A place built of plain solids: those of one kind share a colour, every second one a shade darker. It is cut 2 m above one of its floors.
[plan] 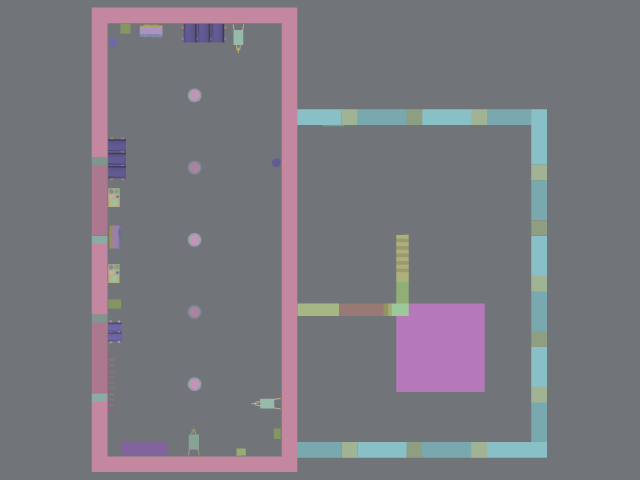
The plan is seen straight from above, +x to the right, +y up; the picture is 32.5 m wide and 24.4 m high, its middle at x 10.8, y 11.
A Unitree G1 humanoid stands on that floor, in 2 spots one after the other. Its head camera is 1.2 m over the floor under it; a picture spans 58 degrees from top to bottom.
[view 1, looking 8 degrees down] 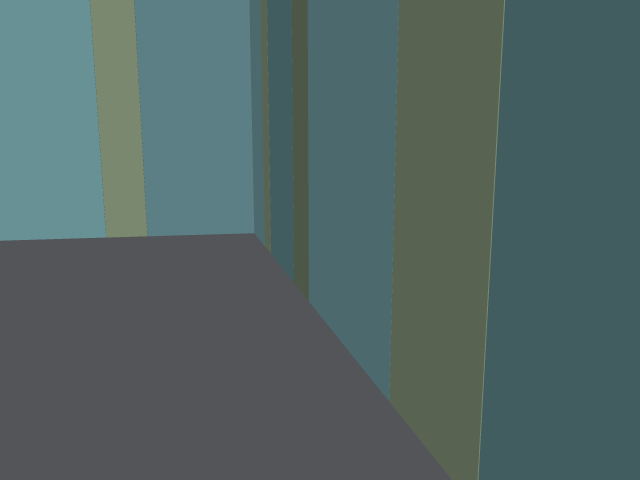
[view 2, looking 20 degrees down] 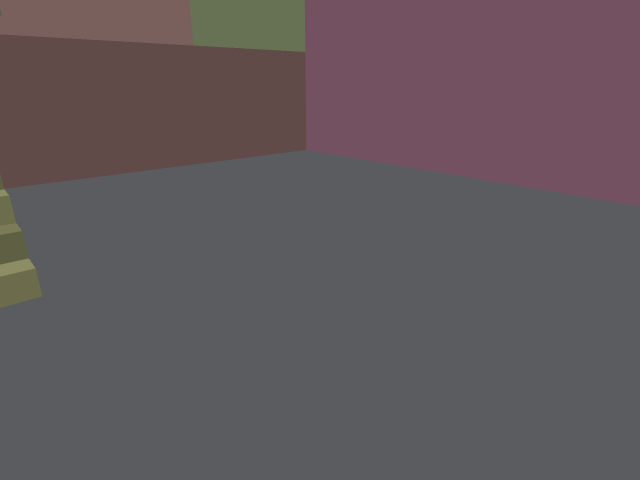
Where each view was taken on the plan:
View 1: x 20.64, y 7.14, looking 76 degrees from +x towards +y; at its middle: wall_vestibule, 3.76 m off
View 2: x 14.99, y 14.09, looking -132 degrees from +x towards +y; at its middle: ground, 3.51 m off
